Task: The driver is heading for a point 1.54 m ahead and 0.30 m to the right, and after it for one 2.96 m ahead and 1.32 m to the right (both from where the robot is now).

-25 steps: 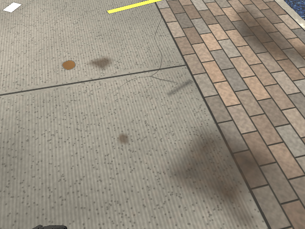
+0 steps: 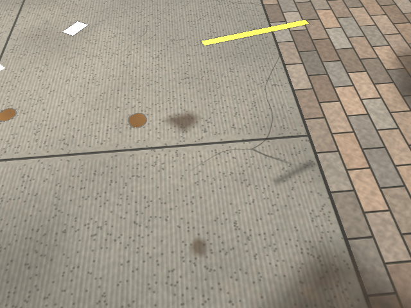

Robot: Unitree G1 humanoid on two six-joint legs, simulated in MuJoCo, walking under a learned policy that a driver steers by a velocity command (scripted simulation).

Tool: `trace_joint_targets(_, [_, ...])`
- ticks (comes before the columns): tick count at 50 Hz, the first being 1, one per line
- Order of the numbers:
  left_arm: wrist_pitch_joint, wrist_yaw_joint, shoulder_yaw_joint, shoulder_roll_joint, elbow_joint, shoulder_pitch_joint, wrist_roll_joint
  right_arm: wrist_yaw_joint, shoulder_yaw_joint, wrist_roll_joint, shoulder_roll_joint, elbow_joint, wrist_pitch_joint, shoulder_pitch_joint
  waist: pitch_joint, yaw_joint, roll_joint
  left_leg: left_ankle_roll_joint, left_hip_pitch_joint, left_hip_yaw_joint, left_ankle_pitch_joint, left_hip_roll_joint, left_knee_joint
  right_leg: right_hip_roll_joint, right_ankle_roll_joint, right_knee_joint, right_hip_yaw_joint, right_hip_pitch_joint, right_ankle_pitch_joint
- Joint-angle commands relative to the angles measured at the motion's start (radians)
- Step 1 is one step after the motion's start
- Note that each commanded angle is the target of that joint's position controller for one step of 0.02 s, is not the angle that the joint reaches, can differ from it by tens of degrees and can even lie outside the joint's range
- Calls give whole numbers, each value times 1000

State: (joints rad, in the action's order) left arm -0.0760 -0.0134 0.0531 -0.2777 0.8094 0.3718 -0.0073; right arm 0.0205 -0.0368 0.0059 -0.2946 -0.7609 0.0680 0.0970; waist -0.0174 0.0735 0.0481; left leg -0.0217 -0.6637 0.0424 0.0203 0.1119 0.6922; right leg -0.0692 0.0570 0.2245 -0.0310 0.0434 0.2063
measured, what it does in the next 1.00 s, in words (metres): walks ahead, turning right: left foot, then right foot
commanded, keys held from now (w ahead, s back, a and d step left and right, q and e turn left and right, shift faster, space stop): w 0.42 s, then w+e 0.58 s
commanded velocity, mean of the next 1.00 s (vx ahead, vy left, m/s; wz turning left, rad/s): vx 0.50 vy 0.00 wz -0.22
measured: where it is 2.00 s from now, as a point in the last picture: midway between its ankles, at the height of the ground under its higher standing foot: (277, 188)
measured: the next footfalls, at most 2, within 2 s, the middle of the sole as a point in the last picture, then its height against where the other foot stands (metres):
left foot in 0.16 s outside the picture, level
right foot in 0.72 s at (264, 286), level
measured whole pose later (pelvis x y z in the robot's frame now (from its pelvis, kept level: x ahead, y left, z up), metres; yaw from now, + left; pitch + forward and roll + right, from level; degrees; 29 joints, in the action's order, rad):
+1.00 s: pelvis +0.55 -0.03 +0.00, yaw -15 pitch +2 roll +0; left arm -0.05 0.00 0.06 -0.27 0.76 0.33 -0.01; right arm 0.00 -0.05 -0.02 -0.31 -0.75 0.09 0.10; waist -0.04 0.05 0.03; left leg -0.05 -0.65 0.09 -0.13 0.10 0.83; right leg -0.11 0.10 0.32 0.09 0.17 0.17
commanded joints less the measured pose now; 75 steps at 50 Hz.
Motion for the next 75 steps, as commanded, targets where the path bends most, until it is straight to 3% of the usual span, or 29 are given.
trace_joint_targets(1, [-10, 9, 42, -178, -34, 0, -10, 13, -3, 7, -47, 85, 18, -109, -48, -1, -96, 10, 55, -18, 82, -26, -103, 275, 150, -85, 131, 51, -207])
trace_joint_targets(6, [17, 19, 51, -197, 10, 20, -14, 31, -15, 7, -85, 105, 27, -112, -28, -35, -121, 72, 114, -32, -74, -60, -187, 327, 110, 33, 143, -99, -380])
trace_joint_targets(8, [28, 24, 42, -182, 9, 1, -9, 19, -51, 2, -148, 41, 27, 105, 113, -146, -110, 122, 440, -79, -73, -105, -213, 252, 66, 296, 79, -47, -619])
trace_joint_targets(9, [27, 28, 20, -134, -16, 13, 14, 9, -72, -7, -221, 8, 23, 283, 267, -206, -5, 185, 744, 109, -21, 65, -172, 191, 28, 601, 34, 146, -375])
trace_joint_targets(10, [7, 18, -13, -16, -24, 144, 9, 13, -85, -4, -281, -12, 16, 326, 379, -138, 263, 338, 1057, 579, -275, 266, -284, 7, -39, 933, 40, 549, 295])
trace_joint_targets(11, [-12, 13, 7, -117, -12, 76, -9, 14, -58, 10, -182, -3, 15, 324, 350, -185, 158, 312, 1033, 661, -432, 254, -374, 44, -28, 1041, 168, 660, 380])
trace_joint_targets(12, [-23, 8, 23, -164, -43, -19, -33, 11, -47, 7, -152, 5, 17, 255, 206, -176, 105, 273, 913, 526, -420, 228, -398, 93, -16, 1051, 149, 722, 295])
trace_joint_targets(14, [-25, 16, 23, -147, -59, -99, -13, 12, -37, -8, -115, 20, 19, 144, 68, -122, 6, 255, 665, 351, -223, 163, -447, 171, -23, 956, 108, 666, 145])
trace_joint_targets(17, [3, 18, 20, -97, -40, -50, -6, 13, -31, -13, -90, 13, 34, 114, 55, -64, 41, 261, 528, 229, -89, 115, -520, 206, -42, 876, 107, 551, 74])
trace_joint_targets(21, [14, 21, 14, -77, -74, -162, 6, -2, -42, -8, -128, -23, 36, 155, -2, -79, 6, 266, 514, 134, -15, 103, -576, 217, -77, 691, 96, 628, -92])
trace_joint_targets(31, [3, -31, -2, -58, -154, -397, -16, -20, -55, 1, -160, -108, 6, 252, -67, -160, -4, 193, 737, -70, 49, 151, -544, 151, -17, 346, 58, 642, -233])
trace_joint_targets(34, [5, -44, 14, -90, -163, -345, -8, -32, -66, 6, -187, -102, -14, 219, -14, -110, 28, 157, 798, -117, 424, 159, -391, 92, 30, 339, -12, 531, -90])
trace_joint_targets(36, [11, -34, 65, -173, -99, -88, -9, -49, -61, 2, -178, -82, -32, 202, 139, 20, 3, 101, 687, -189, 591, 93, -32, 22, 86, 293, -36, 161, -113])
trace_joint_targets(37, [19, -18, 99, -281, -79, 56, -8, -51, -37, -18, -122, -40, -19, 247, 264, 42, -154, 45, 333, -213, 269, 10, 335, 231, 204, 300, 312, -218, -85])
trace_joint_targets(38, [15, -21, 92, -292, -81, 56, -24, -32, -2, -38, -27, -28, 15, 298, 359, -16, -293, 9, 6, -67, -584, -174, 569, 392, 329, 149, 782, -439, 86])
trace_joint_targets(39, [11, -19, 67, -205, -89, 63, -19, -14, -23, 2, -116, -18, 48, 196, 322, 38, -209, 32, -106, 60, -571, -119, 643, 381, 293, 89, 764, -425, 157])
trace_joint_targets(40, [6, -17, 59, -182, -96, 7, -11, -7, -28, 28, -140, 11, 68, 120, 190, 30, -162, 51, -145, 44, -474, -77, 612, 350, 259, 73, 628, -297, 80])
trace_joint_targets(42, [6, -14, 46, -143, -126, -104, 0, -17, -36, -5, -139, 13, 75, 90, 79, -40, -66, 44, -45, 38, -351, -14, 460, 281, 225, 37, 464, -45, -110])
trace_joint_targets(46, [3, 3, 47, -146, -142, -132, -1, -23, -38, -22, -102, 25, 35, 106, 43, -91, -102, -18, 49, 20, -261, -10, 306, 223, 237, -26, 355, 143, -260])
trace_joint_targets(51, [12, 28, 57, -174, -114, -54, -11, -19, -23, -18, -55, 86, 38, -82, 4, -26, -117, -49, 118, 8, 49, -74, -58, 146, 168, -14, 276, 217, -197])
trace_joint_targets(55, [24, 34, 58, -170, -85, 8, -21, -4, -28, -1, -76, 125, 50, -166, -2, 1, -126, -32, 160, 35, 81, -104, -182, 179, 148, 46, 359, 150, -131])
trace_joint_targets(60, [42, 38, 52, -140, -95, -20, -12, -4, -61, -6, -145, 88, 72, 10, 78, -104, -159, 52, 419, 28, -62, -101, -277, 162, 95, 280, 430, 80, -259])
trace_joint_targets(61, [39, 32, 32, -88, -114, -27, 0, -12, -75, -23, -191, 73, 75, 153, 215, -169, -92, 114, 679, 142, -95, 34, -240, 104, 62, 522, 363, 189, -179])
trace_joint_targets(62, [28, 31, 11, -17, -134, 113, -20, -16, -97, -33, -274, 47, 60, 267, 362, -131, 195, 277, 1051, 560, -243, 272, -282, -50, -18, 864, 220, 546, 257])
trace_joint_targets(63, [21, 33, 16, -92, -122, 135, -31, -7, -85, -3, -209, 34, 53, 281, 351, -135, 238, 302, 1055, 773, -477, 322, -363, 13, -31, 1024, 224, 701, 387])
trace_joint_targets(64, [23, 33, 34, -160, -117, 42, -31, -8, -65, 1, -132, 46, 49, 232, 202, -160, 114, 255, 924, 632, -522, 268, -392, 55, -37, 1069, 231, 740, 297])
trace_joint_targets(65, [26, 34, 35, -161, -127, -31, -20, -7, -55, -9, -107, 48, 42, 182, 111, -151, 37, 221, 791, 487, -428, 219, -406, 88, -42, 1053, 190, 716, 221])
trace_joint_targets(67, [23, 27, 37, -128, -146, -89, -8, -4, -40, -23, -71, 35, 39, 132, 13, -110, 37, 207, 606, 320, -236, 142, -457, 134, -39, 954, 176, 654, 144])
trace_joint_targets(75, [18, 9, -1, -26, -169, -187, 7, -13, -54, 0, -139, -25, 29, 127, 45, -93, 46, 210, 493, -4, 430, 68, -473, 122, -73, 494, 50, 442, -142])
Keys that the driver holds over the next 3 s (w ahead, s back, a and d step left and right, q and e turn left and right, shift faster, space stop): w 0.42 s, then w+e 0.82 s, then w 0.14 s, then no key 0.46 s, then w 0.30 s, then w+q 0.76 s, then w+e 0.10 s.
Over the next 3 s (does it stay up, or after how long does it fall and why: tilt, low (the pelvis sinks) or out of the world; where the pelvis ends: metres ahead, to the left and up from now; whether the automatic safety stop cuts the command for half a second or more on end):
stays up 1.35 -0.31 -0.01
